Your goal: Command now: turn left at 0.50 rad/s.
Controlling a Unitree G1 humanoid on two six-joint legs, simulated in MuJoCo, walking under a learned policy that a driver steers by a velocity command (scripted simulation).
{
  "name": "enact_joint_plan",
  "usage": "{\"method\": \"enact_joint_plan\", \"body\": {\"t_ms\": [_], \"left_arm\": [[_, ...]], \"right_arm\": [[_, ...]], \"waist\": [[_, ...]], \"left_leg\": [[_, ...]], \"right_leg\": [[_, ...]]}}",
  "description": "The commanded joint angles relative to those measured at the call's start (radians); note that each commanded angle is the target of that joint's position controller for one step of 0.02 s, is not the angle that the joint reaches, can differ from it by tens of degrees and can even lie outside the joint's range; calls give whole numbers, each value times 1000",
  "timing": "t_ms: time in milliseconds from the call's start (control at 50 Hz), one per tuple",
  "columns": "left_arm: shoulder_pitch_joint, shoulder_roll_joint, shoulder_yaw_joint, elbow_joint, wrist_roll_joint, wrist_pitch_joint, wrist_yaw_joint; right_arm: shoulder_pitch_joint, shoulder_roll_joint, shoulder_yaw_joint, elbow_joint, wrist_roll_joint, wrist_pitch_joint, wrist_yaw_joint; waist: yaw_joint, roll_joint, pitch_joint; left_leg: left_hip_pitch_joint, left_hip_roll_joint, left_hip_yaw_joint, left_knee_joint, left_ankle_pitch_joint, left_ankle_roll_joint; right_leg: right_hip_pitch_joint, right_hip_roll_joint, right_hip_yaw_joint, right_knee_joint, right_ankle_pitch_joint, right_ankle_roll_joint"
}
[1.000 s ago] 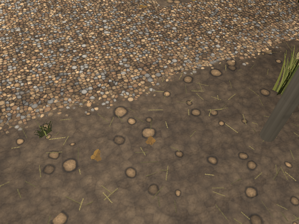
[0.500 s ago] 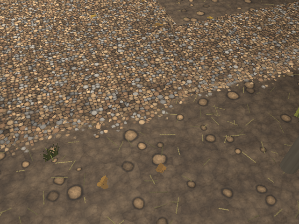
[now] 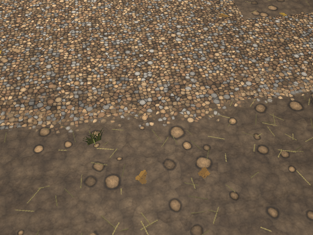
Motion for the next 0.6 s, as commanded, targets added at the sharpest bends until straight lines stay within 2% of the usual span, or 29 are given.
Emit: {"method": "enact_joint_plan", "body": {"t_ms": [20,60,80,100,120,140,160,180,200,220,240,300,340,380,420,500,520,560,580,600], "left_arm": [[-79,193,42,-56,-9,-6,1],[-77,192,42,-46,-31,4,-9],[-50,165,37,-32,-41,9,-15],[9,117,29,-13,-27,18,-26],[-7,68,11,-58,28,24,-33],[-140,105,24,-109,15,15,-25],[-155,132,34,-114,-12,15,-19],[-127,140,41,-98,-16,16,-11],[-104,149,47,-72,-7,17,-2],[-80,148,49,-64,1,15,0],[-70,140,49,-63,1,10,-5],[-70,109,39,-66,-10,0,-12],[-82,99,31,-68,-14,-7,-25],[-117,105,26,-79,-18,-19,-42],[-124,109,22,-80,-21,-39,-58],[-114,111,13,-72,-29,-80,-82],[-104,112,12,-68,-33,-89,-86],[-34,106,10,-40,-35,-105,-90],[20,109,13,-18,-33,-110,-88],[105,126,18,7,-31,-113,-83]], "right_arm": [[40,-53,-11,-67,-2,0,22],[97,-65,-23,-59,-1,5,39],[136,-80,-33,-44,-7,8,40],[146,-141,-53,-51,-12,8,30],[137,-258,-67,-100,-15,3,13],[158,-269,-64,-114,-65,-29,29],[103,-245,-59,-119,-67,-55,34],[35,-219,-55,-126,-41,-67,25],[-10,-176,-42,-137,-22,-68,15],[-31,-159,-33,-143,-15,-68,7],[-18,-146,-27,-147,-17,-67,1],[29,-132,-23,-145,-13,-68,-10],[67,-124,-23,-133,-3,-67,-14],[83,-138,-25,-120,-6,-69,-14],[94,-146,-25,-108,-12,-74,-10],[107,-160,-24,-87,-7,-84,6],[105,-159,-23,-85,-5,-84,10],[81,-146,-16,-86,0,-81,15],[74,-126,-9,-88,-2,-81,17],[50,-86,4,-97,-6,-84,18]], "waist": [[-21,-161,-131],[-51,-139,-160],[-58,-97,-155],[-40,84,-103],[-1,376,-66],[-84,283,-148],[-49,185,-101],[-12,142,-76],[2,110,-81],[17,109,-95],[20,108,-118],[5,93,-147],[-19,111,-155],[-42,161,-110],[-56,158,-86],[-68,138,-49],[-62,133,-44],[-14,110,-47],[13,96,-60],[51,72,-83]], "left_leg": [[113,25,29,-170,76,6],[217,-5,80,-369,220,37],[285,-37,76,-472,268,69],[360,33,-84,-586,466,125],[411,300,-480,-616,822,271],[297,362,-592,-699,676,399],[282,305,-510,-719,511,354],[273,249,-437,-713,411,282],[272,217,-395,-698,404,237],[257,194,-361,-688,455,225],[261,180,-349,-682,497,225],[348,170,-339,-667,543,232],[379,156,-355,-719,236,232],[356,165,-401,-777,47,241],[337,171,-411,-792,22,248],[293,173,-431,-792,-23,259],[279,172,-439,-787,-32,259],[220,143,-425,-752,-45,239],[175,112,-410,-716,-40,220],[92,73,-372,-631,-28,188]], "right_leg": [[70,-213,115,-150,264,-185],[85,-227,90,-77,228,-156],[47,-198,60,10,129,-108],[-104,-117,-17,201,-79,-25],[-396,25,-27,520,-506,70],[-397,75,176,689,-522,52],[-420,58,212,720,-423,27],[-433,41,226,697,-309,12],[-417,30,235,686,-241,13],[-381,40,234,690,-190,19],[-351,53,233,695,-156,23],[-353,70,241,588,-111,39],[-338,60,232,439,-67,47],[-310,60,217,323,-61,49],[-256,59,203,233,-79,40],[-152,69,168,106,-121,-3],[-120,73,161,72,-116,-18],[17,86,135,-45,-41,-51],[112,86,137,-78,-27,-63],[237,31,191,-92,-48,-83]]}}
Velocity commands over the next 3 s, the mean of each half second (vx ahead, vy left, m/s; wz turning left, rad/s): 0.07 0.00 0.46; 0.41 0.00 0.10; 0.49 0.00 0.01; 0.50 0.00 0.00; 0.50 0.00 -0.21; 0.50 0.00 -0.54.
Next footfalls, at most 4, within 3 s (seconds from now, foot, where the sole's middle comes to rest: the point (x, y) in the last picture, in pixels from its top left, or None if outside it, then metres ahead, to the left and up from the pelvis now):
0.10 left None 0.03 0.13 -0.77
0.62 right None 0.11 -0.08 -0.77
1.04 left None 0.37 0.25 -0.77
1.58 right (140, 176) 0.72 0.10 -0.77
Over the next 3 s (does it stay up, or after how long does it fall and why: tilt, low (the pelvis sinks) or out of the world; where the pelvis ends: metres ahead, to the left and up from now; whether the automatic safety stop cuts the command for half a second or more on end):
stays up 1.29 0.29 0.01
